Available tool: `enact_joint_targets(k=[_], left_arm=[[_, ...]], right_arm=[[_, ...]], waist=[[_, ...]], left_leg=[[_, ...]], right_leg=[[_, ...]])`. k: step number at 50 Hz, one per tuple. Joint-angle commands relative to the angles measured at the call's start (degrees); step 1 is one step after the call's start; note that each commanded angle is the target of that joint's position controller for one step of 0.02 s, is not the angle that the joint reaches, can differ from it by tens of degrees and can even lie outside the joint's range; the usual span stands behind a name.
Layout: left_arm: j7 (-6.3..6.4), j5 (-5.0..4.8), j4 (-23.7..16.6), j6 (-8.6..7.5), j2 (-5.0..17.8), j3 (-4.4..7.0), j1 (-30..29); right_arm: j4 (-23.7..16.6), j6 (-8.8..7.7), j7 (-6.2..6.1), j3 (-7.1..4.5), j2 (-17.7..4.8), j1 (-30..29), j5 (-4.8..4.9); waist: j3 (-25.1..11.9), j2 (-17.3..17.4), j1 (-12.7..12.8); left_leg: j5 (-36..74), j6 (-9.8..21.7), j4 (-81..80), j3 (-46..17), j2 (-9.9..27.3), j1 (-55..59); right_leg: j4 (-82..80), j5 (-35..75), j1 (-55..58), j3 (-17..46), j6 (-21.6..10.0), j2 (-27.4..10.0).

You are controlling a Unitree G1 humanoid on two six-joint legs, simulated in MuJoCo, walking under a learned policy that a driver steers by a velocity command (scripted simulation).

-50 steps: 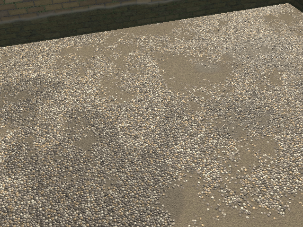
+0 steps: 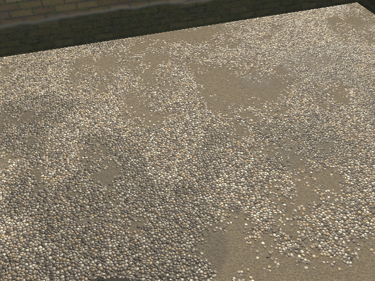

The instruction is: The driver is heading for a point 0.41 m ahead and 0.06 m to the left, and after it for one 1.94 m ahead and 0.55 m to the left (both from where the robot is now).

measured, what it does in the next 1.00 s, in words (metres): stands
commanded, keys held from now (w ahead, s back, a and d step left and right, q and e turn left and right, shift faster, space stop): w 1.00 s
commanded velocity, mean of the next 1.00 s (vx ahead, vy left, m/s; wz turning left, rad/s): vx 0.50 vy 0.00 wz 0.00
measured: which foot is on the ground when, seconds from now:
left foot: down 0.00-1.00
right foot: down 0.00-1.00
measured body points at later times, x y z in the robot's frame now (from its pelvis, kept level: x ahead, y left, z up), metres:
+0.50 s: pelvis +0.00 +0.00 +0.00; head -0.01 +0.00 +0.45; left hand +0.20 +0.19 -0.08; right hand +0.17 -0.20 -0.09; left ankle -0.04 +0.09 -0.72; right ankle +0.05 -0.09 -0.72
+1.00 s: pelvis +0.00 +0.00 +0.00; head -0.01 +0.00 +0.45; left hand +0.20 +0.19 -0.08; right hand +0.17 -0.20 -0.09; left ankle -0.04 +0.09 -0.72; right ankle +0.05 -0.09 -0.72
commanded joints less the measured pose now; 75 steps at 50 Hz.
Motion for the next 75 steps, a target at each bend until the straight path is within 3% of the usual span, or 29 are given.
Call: enact_joint_targets(k=[1,2,4,8,10,14,17,22,24,27,29,32,34,37,39,43,45,46,51,53,54,58,60,63,66,71,73,74,75], left_arm=[[0.57,-0.38,-5.2,-0.68,3.6,1.09,-5.7],[-0.54,0.11,-6.6,-0.99,3.3,0.82,-8.4],[0.34,-0.04,-4.3,-1.05,3.7,1.06,-3.2],[-0.58,0.01,-6.6,-0.9,3.3,0.81,-8.3],[0.3,0.06,-4.3,-1.14,3.7,1.07,-3.2],[-0.58,0.05,-6.6,-0.92,3.3,0.83,-8.2],[0.4,-0.04,-4.2,-1.26,3.6,1.07,-3.1],[-0.64,0.0,-6.6,-0.87,3.4,0.83,-8.3],[0.26,0.14,-4.3,-1.21,3.6,1.07,-3.2],[-0.57,0.17,-6.6,-1.03,3.2,0.82,-8.5],[0.31,0.01,-4.3,-1.06,3.5,1.03,-3.4],[-0.55,0.13,-6.6,-0.99,3.1,0.78,-8.5],[0.32,0.0,-4.3,-1.08,3.5,1.01,-3.4],[-0.56,0.1,-6.6,-1.0,3.1,0.77,-8.6],[0.3,0.0,-4.3,-1.09,3.5,1.01,-3.5],[-0.6,0.02,-6.6,-0.95,3.2,0.79,-8.4],[-0.83,1.03,-5.7,-1.5,3.4,0.96,-6.4],[0.36,-0.01,-4.2,-1.31,3.5,1.04,-3.2],[-0.66,0.03,-6.6,-0.91,3.3,0.81,-8.4],[-0.85,1.11,-5.7,-1.56,3.4,0.96,-6.4],[0.34,0.03,-4.2,-1.36,3.5,1.05,-3.3],[-0.61,0.0,-6.6,-0.87,3.1,0.77,-8.6],[0.23,0.13,-4.3,-1.14,3.4,1.0,-3.5],[-0.58,0.17,-6.6,-1.06,3.0,0.79,-8.6],[0.36,-0.04,-4.2,-1.24,3.4,1.01,-3.4],[-0.67,0.01,-6.6,-0.93,3.2,0.8,-8.5],[-0.87,1.12,-5.7,-1.59,3.3,0.96,-6.5],[0.32,0.05,-4.2,-1.38,3.4,1.04,-3.4],[0.56,-0.38,-4.9,-1.01,3.4,1.05,-5.4]], right_arm=[[-4.5,-1.17,-0.02,-0.87,-3.5,-2.4,0.02],[-6.1,-0.66,-0.2,-0.79,-3.5,-6.3,0.44],[-4.6,-1.01,-0.14,-1.41,-4.4,-1.5,-0.24],[-6.2,-0.61,-0.16,-0.69,-3.3,-6.4,0.47],[-4.5,-1.1,-0.15,-1.43,-4.5,-1.3,-0.25],[-6.2,-0.65,-0.18,-0.69,-3.4,-6.4,0.48],[-4.4,-1.12,-0.16,-1.46,-4.4,-0.7,-0.32],[-6.3,-0.56,-0.11,-0.54,-3.1,-6.3,0.42],[-4.5,-1.19,-0.14,-1.41,-4.6,-1.0,-0.23],[-6.1,-0.74,-0.2,-0.74,-3.5,-6.3,0.47],[-4.6,-1.06,-0.14,-1.31,-4.3,-1.5,-0.22],[-6.2,-0.66,-0.14,-0.68,-3.3,-6.2,0.44],[-4.6,-1.04,-0.12,-1.31,-4.3,-1.4,-0.22],[-6.2,-0.67,-0.14,-0.66,-3.2,-6.3,0.44],[-4.7,-1.05,-0.11,-1.3,-4.2,-1.5,-0.21],[-6.3,-0.66,-0.14,-0.6,-3.3,-6.4,0.49],[-6.1,-0.52,-0.2,-1.24,-4.3,-4.8,-0.16],[-4.5,-1.16,-0.14,-1.37,-4.3,-0.7,-0.29],[-6.4,-0.6,-0.09,-0.46,-3.0,-6.4,0.44],[-6.0,-0.59,-0.2,-1.26,-4.4,-4.7,-0.15],[-4.4,-1.24,-0.16,-1.39,-4.4,-0.6,-0.27],[-6.5,-0.6,-0.08,-0.51,-3.0,-6.6,0.51],[-4.7,-1.11,-0.09,-1.24,-4.3,-1.2,-0.21],[-6.2,-0.75,-0.15,-0.63,-3.3,-6.3,0.47],[-4.6,-1.1,-0.12,-1.28,-4.0,-0.8,-0.28],[-6.5,-0.62,-0.07,-0.42,-3.0,-6.4,0.45],[-6.1,-0.62,-0.18,-1.22,-4.4,-4.7,-0.14],[-4.5,-1.27,-0.15,-1.33,-4.3,-0.6,-0.25],[-4.5,-1.3,0.02,-0.82,-3.2,-1.4,0.0]], waist=[[-3.3,-0.7,-0.4],[0.3,0.2,0.8],[-7.6,0.1,-0.5],[0.8,0.2,0.8],[-7.7,0.0,-0.5],[0.8,0.3,0.9],[-9.1,-0.3,-0.8],[0.9,0.1,0.8],[-7.8,0.1,-0.6],[0.4,0.3,0.8],[-7.6,0.1,-0.5],[0.3,0.1,0.8],[-7.6,0.0,-0.5],[0.3,0.1,0.8],[-7.6,0.0,-0.5],[0.8,0.2,0.9],[-3.5,-0.1,0.6],[-9.0,-0.3,-0.8],[0.9,0.1,0.9],[-3.6,0.0,0.6],[-9.1,-0.2,-0.8],[0.8,0.4,0.9],[-7.6,0.1,-0.6],[0.4,0.2,0.8],[-9.0,-0.3,-0.8],[1.0,0.0,0.9],[-3.5,0.0,0.6],[-9.0,-0.2,-0.8],[-5.6,-0.8,-0.8]], left_leg=[[0.8,0.9,-8.2,-4.6,2.4,1.4],[11.5,1.0,-7.3,-5.7,4.1,-0.3],[2.9,0.5,-6.9,-4.2,2.6,2.7],[11.7,1.0,-7.3,-5.9,4.0,-0.3],[3.1,0.6,-7.1,-4.4,2.8,2.8],[12.0,1.1,-7.4,-5.9,4.1,-0.4],[3.0,0.4,-6.6,-4.2,2.4,3.2],[12.2,1.1,-7.5,-6.2,4.2,-0.3],[3.4,0.7,-7.3,-4.7,2.9,2.7],[11.8,1.1,-7.6,-6.0,4.2,-0.7],[3.2,0.6,-7.1,-4.4,2.6,2.5],[11.6,1.0,-7.4,-6.0,4.0,-0.6],[2.9,0.5,-7.0,-4.4,2.5,2.5],[11.4,1.0,-7.4,-6.0,3.9,-0.6],[2.7,0.5,-7.0,-4.5,2.5,2.5],[11.8,1.1,-7.5,-6.2,4.0,-0.7],[14.0,0.7,-5.9,-5.5,4.1,0.4],[2.8,0.4,-6.8,-4.5,2.3,3.0],[12.3,1.1,-7.6,-6.4,4.2,-0.6],[14.3,0.8,-6.1,-5.7,4.2,0.4],[3.1,0.4,-6.9,-4.6,2.4,2.9],[11.8,1.0,-7.6,-6.3,4.0,-0.9],[3.1,0.7,-7.4,-4.9,2.7,2.3],[11.6,1.1,-7.7,-6.3,4.0,-1.0],[2.7,0.3,-6.8,-4.6,2.2,2.7],[12.2,1.1,-7.7,-6.6,4.2,-0.8],[14.3,0.8,-6.1,-5.9,4.2,0.2],[3.1,0.4,-7.0,-4.8,2.4,2.8],[0.7,0.7,-7.9,-4.9,2.0,1.5]], right_leg=[[-6.9,5.6,-0.8,4.1,-1.6,-3.8],[-4.4,15.8,-2.9,1.6,-1.3,-3.9],[-6.0,9.9,1.7,3.4,-1.6,-3.7],[-4.6,15.0,-3.5,1.7,-1.2,-3.9],[-6.0,9.7,1.9,3.3,-1.6,-3.7],[-4.5,15.3,-3.3,1.5,-1.2,-4.0],[-6.1,10.4,2.8,3.4,-1.7,-3.8],[-4.6,14.4,-3.8,1.5,-1.1,-3.9],[-6.0,9.5,2.0,3.1,-1.5,-3.7],[-4.3,15.7,-2.5,1.2,-1.2,-4.0],[-5.9,9.7,2.0,3.1,-1.6,-3.8],[-4.5,15.5,-2.6,1.3,-1.3,-4.1],[-6.1,9.5,1.9,3.2,-1.6,-3.9],[-4.5,15.2,-2.7,1.4,-1.3,-4.1],[-6.1,9.3,1.9,3.2,-1.6,-4.0],[-4.6,14.7,-3.2,1.4,-1.2,-4.1],[-4.3,20.2,-0.2,0.8,-1.3,-4.0],[-6.1,9.9,2.9,3.2,-1.7,-3.9],[-4.6,14.2,-3.5,1.3,-1.1,-4.1],[-4.4,20.0,-0.1,0.7,-1.3,-4.0],[-6.1,9.9,3.0,3.0,-1.6,-3.9],[-4.6,14.5,-3.0,1.1,-1.1,-4.2],[-6.1,8.9,2.2,2.9,-1.5,-4.0],[-4.5,15.3,-2.3,1.0,-1.2,-4.2],[-6.2,9.7,2.9,3.1,-1.6,-4.1],[-4.7,13.9,-3.4,1.1,-1.1,-4.2],[-4.4,19.8,-0.1,0.6,-1.3,-4.1],[-6.2,9.7,3.1,2.9,-1.6,-4.0],[-6.7,6.4,1.2,3.2,-1.6,-4.1]])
